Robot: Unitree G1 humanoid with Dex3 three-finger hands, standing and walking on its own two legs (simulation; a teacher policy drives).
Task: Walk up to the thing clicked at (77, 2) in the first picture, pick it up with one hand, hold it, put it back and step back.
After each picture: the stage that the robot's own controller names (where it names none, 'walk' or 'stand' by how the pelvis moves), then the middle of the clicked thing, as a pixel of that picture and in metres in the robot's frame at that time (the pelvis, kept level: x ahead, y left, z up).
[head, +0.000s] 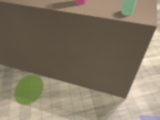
stand; out of the picture +0.97 +0.05 +0.13
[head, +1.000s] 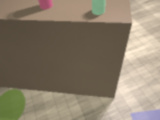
walk; out of the picture +0.84 +0.22 +0.15
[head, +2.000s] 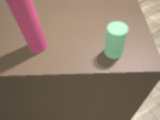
stand; (28, 21) +0.49 +0.22 +0.15
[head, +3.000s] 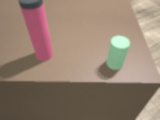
stand; (38, 31) +0.50 +0.20 +0.13
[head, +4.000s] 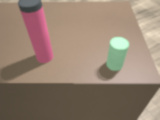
stand; (38, 33) +0.49 +0.20 +0.12
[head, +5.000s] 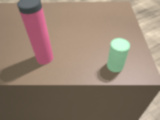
stand; (38, 35) +0.49 +0.20 +0.12
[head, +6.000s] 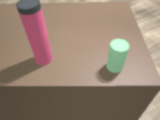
stand; (37, 35) +0.48 +0.20 +0.12
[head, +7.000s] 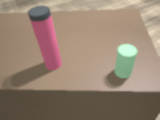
rise first; (47, 41) +0.47 +0.19 +0.13
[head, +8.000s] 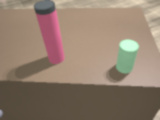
go down; (51, 35) +0.51 +0.17 +0.13
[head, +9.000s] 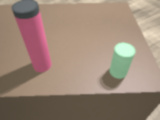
go down; (35, 41) +0.45 +0.18 +0.14
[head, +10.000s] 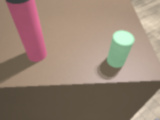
close in; (29, 28) +0.47 +0.18 +0.15
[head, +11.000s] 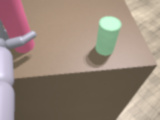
close; (13, 17) +0.50 +0.20 +0.17
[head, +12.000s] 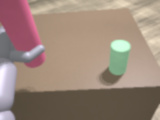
lift; (21, 29) +0.35 +0.17 +0.28
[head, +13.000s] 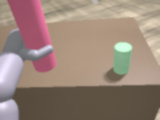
lift; (33, 29) +0.34 +0.16 +0.30
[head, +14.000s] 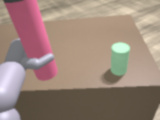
hold; (34, 38) +0.34 +0.15 +0.27
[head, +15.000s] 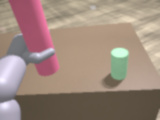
hold; (36, 33) +0.34 +0.15 +0.30
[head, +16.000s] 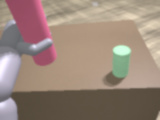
crouch; (31, 21) +0.32 +0.14 +0.34
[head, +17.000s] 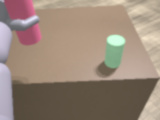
crouch; (18, 0) +0.44 +0.19 +0.31
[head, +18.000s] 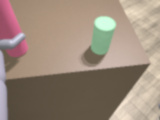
lower; (3, 20) +0.49 +0.21 +0.16
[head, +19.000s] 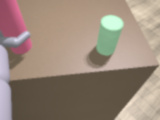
lower; (8, 16) +0.48 +0.20 +0.18
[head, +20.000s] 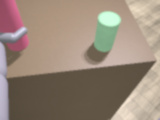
lower; (5, 12) +0.50 +0.20 +0.18
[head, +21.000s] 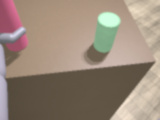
lower; (3, 12) +0.50 +0.21 +0.18
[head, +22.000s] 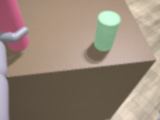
loosen; (6, 12) +0.50 +0.20 +0.18
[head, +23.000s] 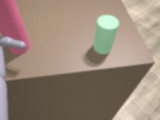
withdraw; (7, 18) +0.49 +0.20 +0.17
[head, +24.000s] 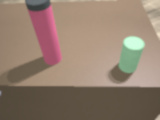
sink last; (46, 34) +0.47 +0.18 +0.15
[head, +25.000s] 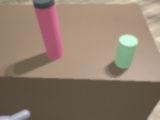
stand; (50, 30) +0.51 +0.19 +0.14
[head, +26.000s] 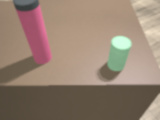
stand; (35, 33) +0.47 +0.20 +0.14
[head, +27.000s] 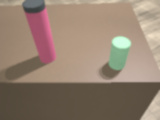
stand; (42, 34) +0.50 +0.19 +0.13
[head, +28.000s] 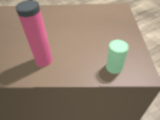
stand; (37, 37) +0.48 +0.20 +0.12
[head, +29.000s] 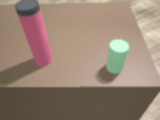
stand; (36, 37) +0.48 +0.21 +0.12
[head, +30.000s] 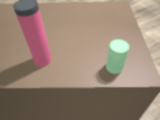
stand; (35, 37) +0.47 +0.21 +0.12
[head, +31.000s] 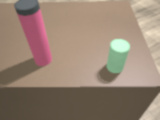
stand; (36, 36) +0.47 +0.20 +0.12
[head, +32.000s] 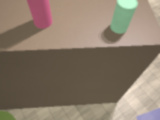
walk; out of the picture +0.57 +0.18 +0.14
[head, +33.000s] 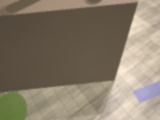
walk; out of the picture +0.80 +0.26 +0.16
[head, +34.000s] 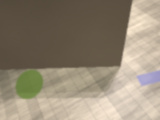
stand; out of the picture +1.10 +0.23 +0.15
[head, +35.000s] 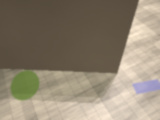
stand; out of the picture +1.10 +0.17 +0.13
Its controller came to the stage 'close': yes
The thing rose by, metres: 0.22
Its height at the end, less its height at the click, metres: +0.00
